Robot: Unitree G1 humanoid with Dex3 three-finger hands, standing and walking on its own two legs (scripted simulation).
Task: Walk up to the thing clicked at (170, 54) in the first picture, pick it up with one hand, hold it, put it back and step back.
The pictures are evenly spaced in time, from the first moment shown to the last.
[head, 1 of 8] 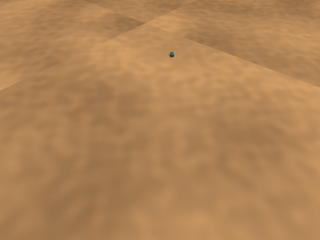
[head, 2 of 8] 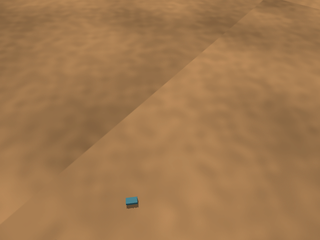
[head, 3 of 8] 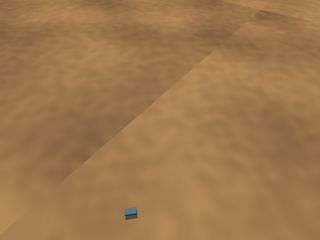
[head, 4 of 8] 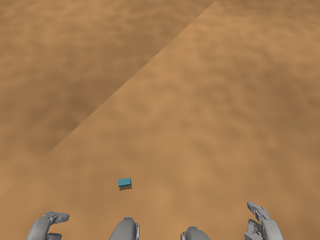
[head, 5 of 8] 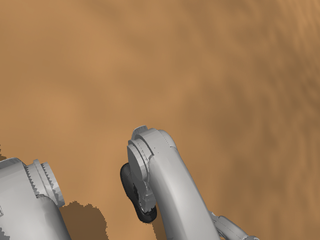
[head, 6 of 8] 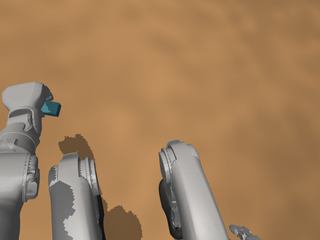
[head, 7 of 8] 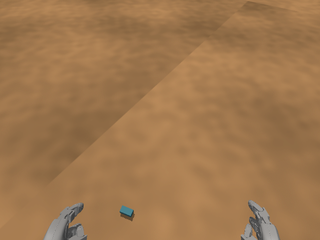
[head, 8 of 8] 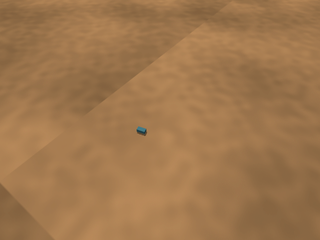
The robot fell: no
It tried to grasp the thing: yes
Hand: left
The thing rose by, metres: 0.69
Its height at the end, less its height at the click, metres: +0.00
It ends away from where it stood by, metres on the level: 0.01
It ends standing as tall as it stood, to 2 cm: yes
